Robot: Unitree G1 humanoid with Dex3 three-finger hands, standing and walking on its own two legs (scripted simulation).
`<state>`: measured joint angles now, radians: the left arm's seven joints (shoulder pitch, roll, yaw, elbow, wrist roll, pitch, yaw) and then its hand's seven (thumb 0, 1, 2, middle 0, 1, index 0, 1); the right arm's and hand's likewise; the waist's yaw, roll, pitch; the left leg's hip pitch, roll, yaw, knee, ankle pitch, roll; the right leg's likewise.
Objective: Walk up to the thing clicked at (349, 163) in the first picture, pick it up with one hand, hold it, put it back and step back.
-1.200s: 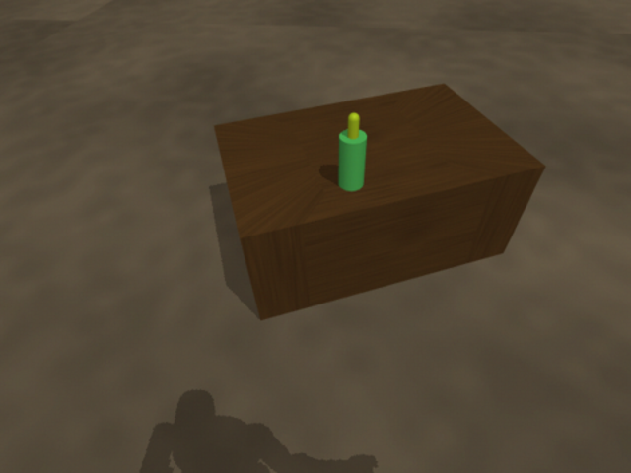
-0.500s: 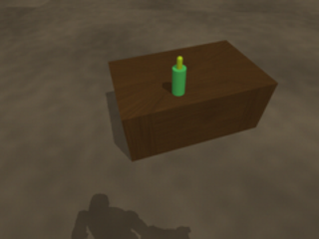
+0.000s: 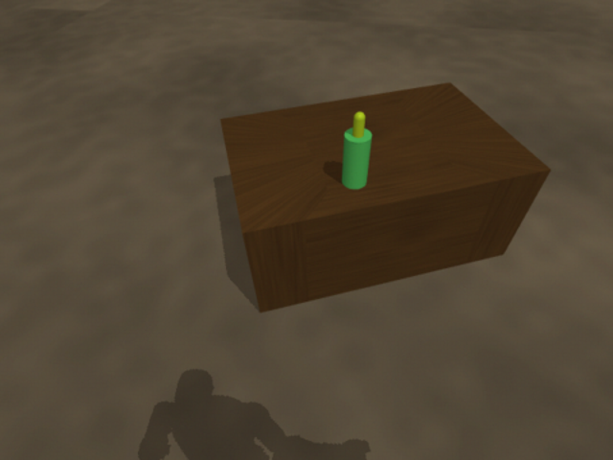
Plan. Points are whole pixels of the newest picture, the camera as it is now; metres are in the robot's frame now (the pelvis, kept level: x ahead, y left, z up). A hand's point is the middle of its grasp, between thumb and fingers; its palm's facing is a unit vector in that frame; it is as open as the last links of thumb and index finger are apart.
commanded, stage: walk up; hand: right
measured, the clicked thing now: (356, 149) +1.01 -0.10 -0.20
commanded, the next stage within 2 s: none
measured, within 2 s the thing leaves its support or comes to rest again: neither
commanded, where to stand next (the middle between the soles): +0.53 -0.01 m, yaw +14 degrees
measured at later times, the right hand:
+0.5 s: hand (480, 441) +0.20 -0.21 -0.14, palm faces -0.13 +0.90 -0.41, open 7.4 cm
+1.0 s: hand (461, 281) +0.48 -0.26 -0.14, palm faces -0.28 +0.86 -0.42, open 7.4 cm
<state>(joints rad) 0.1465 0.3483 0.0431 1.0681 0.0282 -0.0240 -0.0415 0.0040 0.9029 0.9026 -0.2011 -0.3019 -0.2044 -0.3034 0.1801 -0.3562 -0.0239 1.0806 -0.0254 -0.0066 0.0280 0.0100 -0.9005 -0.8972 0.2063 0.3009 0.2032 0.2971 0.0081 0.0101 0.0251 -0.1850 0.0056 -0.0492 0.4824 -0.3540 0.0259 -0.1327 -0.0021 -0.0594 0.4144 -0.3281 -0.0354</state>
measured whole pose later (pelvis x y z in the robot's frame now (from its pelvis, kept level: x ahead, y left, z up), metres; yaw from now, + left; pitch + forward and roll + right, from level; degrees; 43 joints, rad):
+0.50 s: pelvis +0.15 +0.06 -0.01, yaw +8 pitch -3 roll +1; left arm 0.24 0.44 0.08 0.91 0.03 0.01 -0.10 0.01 0.91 0.90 -0.20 -0.30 -0.20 -0.30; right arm 0.39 -0.38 -0.05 0.88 -0.02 -0.09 0.03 0.01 -0.90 -0.90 0.21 0.30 0.21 0.30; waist -0.02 -0.08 0.08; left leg -0.16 0.00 0.03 0.50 -0.30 0.01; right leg -0.50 -0.11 0.00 0.90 -0.30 -0.01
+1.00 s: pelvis +0.35 +0.00 -0.01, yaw +12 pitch -2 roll +0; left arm 0.34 0.40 0.07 0.78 0.03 -0.03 -0.08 0.00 0.90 0.90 -0.20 -0.30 -0.21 -0.30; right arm 0.32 -0.42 -0.05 0.84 -0.01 -0.07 0.02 0.01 -0.90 -0.90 0.21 0.30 0.20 0.30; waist 0.06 -0.01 0.09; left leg -0.48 0.06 0.05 0.75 -0.29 0.01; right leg -0.18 -0.01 -0.13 0.55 -0.32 -0.06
